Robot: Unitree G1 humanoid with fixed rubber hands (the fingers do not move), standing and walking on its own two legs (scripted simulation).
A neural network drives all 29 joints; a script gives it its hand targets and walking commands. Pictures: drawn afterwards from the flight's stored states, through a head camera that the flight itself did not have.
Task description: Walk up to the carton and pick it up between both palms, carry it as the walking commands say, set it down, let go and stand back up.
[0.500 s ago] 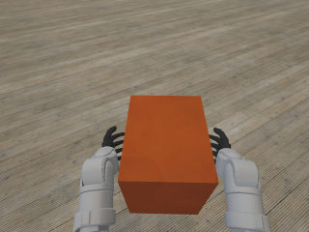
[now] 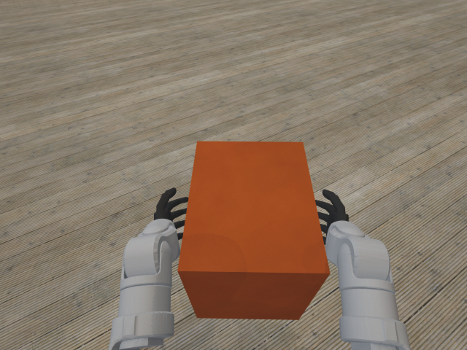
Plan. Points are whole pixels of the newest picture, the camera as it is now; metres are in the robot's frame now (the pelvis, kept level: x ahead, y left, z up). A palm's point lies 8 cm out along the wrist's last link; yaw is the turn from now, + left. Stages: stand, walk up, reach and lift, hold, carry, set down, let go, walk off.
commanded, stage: carry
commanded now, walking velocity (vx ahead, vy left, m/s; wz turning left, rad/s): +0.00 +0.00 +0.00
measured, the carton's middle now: (248, 232) +0.35 +0.00 +0.03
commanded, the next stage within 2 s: hold in 0.08 s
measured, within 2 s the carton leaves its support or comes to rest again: neither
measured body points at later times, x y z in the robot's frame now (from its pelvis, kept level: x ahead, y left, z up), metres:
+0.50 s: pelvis -0.02 +0.00 +0.00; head -0.07 -0.01 +0.45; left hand +0.29 +0.15 +0.05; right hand +0.28 -0.15 +0.05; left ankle +0.02 +0.12 -0.73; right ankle +0.04 -0.12 -0.73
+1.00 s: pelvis +0.02 +0.01 +0.01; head -0.02 +0.01 +0.46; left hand +0.31 +0.15 +0.04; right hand +0.31 -0.14 +0.04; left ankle +0.02 +0.12 -0.73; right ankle +0.04 -0.12 -0.73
